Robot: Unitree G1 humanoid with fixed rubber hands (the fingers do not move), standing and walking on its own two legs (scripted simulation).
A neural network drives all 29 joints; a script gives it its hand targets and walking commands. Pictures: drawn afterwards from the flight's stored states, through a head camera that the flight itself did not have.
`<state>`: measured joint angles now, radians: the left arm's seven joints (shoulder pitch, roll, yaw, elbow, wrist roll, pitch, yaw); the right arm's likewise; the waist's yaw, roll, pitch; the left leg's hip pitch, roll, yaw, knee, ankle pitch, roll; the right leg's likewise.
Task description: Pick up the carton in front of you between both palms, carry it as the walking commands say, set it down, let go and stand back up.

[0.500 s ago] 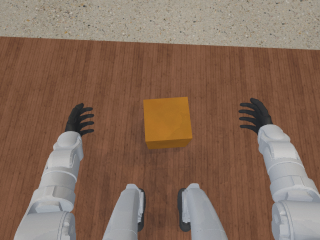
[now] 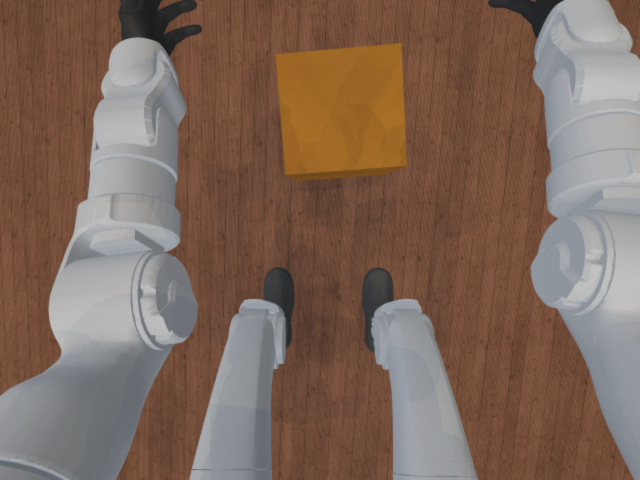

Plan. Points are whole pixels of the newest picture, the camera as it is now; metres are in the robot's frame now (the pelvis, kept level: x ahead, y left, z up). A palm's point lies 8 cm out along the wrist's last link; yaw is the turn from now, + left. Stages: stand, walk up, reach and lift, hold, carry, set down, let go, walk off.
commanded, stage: reach and lift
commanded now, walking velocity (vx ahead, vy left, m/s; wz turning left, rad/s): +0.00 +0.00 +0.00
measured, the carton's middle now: (340, 124) +0.53 -0.01 -0.53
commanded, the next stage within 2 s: none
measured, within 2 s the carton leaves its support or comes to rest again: leaves its support in 1.72 s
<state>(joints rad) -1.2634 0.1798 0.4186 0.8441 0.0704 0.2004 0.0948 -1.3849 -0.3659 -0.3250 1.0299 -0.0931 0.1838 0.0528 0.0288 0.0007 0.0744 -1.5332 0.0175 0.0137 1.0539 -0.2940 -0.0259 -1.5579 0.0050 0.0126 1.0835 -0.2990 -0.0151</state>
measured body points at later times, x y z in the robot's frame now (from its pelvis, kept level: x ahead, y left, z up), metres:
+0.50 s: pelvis -0.02 +0.01 -0.19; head +0.35 -0.01 +0.06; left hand +0.53 +0.18 -0.35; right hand +0.55 -0.21 -0.35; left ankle +0.08 +0.14 -0.62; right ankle +0.07 -0.11 -0.62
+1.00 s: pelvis -0.03 +0.01 -0.29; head +0.35 -0.01 -0.07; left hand +0.54 +0.17 -0.47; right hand +0.56 -0.19 -0.47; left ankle +0.07 +0.14 -0.62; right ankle +0.07 -0.11 -0.62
